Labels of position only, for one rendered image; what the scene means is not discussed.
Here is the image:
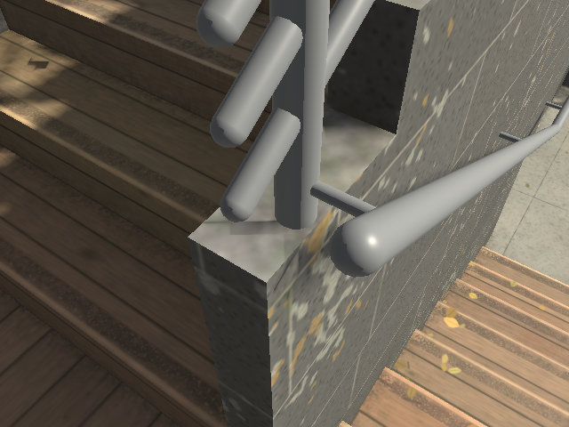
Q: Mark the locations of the stairs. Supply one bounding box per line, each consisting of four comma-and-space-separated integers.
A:
0, 0, 334, 427
339, 246, 569, 427

